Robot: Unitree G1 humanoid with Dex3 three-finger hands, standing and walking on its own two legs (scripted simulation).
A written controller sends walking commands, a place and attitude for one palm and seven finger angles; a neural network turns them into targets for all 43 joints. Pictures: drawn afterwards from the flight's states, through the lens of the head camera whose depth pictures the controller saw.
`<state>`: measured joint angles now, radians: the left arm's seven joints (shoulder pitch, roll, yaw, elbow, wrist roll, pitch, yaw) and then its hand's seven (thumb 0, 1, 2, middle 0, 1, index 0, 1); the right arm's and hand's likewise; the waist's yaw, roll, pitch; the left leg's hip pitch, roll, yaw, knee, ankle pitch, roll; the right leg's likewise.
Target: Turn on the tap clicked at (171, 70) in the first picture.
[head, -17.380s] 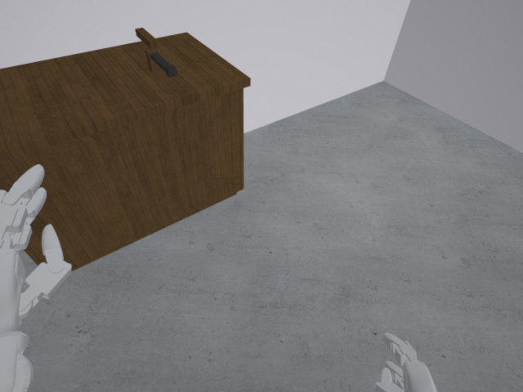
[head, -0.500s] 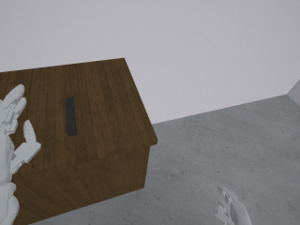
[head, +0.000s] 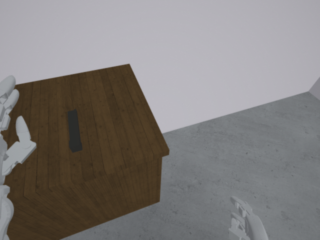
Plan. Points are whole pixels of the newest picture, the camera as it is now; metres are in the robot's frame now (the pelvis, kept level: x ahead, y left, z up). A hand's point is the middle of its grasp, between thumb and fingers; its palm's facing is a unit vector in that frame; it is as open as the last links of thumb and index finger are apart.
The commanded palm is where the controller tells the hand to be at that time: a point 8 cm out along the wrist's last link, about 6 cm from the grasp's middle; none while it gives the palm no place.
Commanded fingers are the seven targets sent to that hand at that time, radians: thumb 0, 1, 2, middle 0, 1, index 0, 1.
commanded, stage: come to a stop and stand still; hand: left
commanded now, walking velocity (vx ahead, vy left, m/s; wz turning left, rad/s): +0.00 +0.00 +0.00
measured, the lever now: (75, 145) +0.35 +0.27 +0.00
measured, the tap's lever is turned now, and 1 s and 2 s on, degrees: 0 0 0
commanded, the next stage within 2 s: look again from close up in 0.42 s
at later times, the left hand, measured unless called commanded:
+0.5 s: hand (32, 161) +0.21 +0.25 +0.16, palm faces +0.40 -0.85 -0.33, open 7.4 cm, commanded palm +0.15 +0.28 +0.18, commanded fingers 0.00 0.90 0.90 -0.20 -0.30 -0.20 -0.30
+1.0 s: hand (23, 149) +0.22 +0.26 +0.19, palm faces +0.45 -0.78 -0.44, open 7.4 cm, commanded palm +0.14 +0.27 +0.18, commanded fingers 0.00 0.90 0.90 -0.20 -0.30 -0.20 -0.30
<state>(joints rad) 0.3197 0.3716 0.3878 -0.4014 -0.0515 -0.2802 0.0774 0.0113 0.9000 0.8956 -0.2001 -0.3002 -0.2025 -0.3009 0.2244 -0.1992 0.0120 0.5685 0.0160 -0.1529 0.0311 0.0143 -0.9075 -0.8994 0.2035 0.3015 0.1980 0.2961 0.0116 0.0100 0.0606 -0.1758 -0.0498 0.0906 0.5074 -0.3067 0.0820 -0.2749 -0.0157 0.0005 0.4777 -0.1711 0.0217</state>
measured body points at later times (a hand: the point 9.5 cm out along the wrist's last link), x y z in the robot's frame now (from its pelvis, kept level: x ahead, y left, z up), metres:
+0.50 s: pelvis +0.00 -0.01 +0.00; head +0.00 +0.02 +0.45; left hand +0.18 +0.29 +0.18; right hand +0.20 -0.22 -0.05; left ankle -0.02 +0.06 -0.74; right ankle +0.05 -0.14 -0.73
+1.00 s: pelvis -0.01 -0.02 +0.00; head +0.01 +0.01 +0.45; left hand +0.19 +0.30 +0.21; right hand +0.17 -0.23 -0.07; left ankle -0.02 +0.06 -0.73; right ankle +0.05 -0.14 -0.73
